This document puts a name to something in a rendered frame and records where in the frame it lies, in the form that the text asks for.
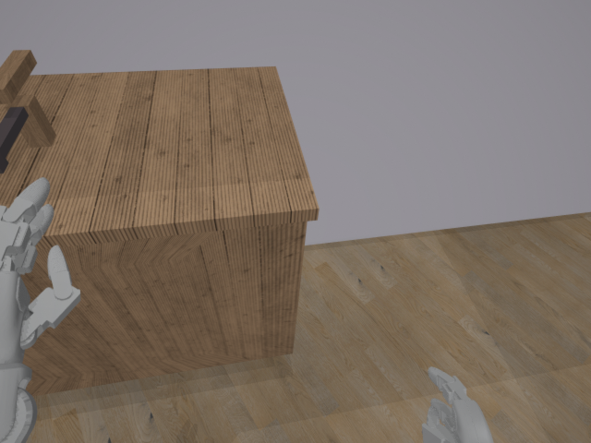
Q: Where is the tap lever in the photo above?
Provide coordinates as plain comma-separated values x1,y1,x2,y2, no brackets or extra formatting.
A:
0,107,29,174

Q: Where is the right robot hand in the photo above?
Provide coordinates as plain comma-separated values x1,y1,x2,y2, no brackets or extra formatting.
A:
422,366,494,443

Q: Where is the left robot hand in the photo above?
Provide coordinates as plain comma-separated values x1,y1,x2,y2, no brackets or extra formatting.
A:
0,177,80,365

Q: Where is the left robot forearm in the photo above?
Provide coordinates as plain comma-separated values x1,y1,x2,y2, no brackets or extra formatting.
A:
0,363,37,443

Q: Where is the counter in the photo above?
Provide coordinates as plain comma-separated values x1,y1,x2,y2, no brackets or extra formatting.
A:
0,50,320,397

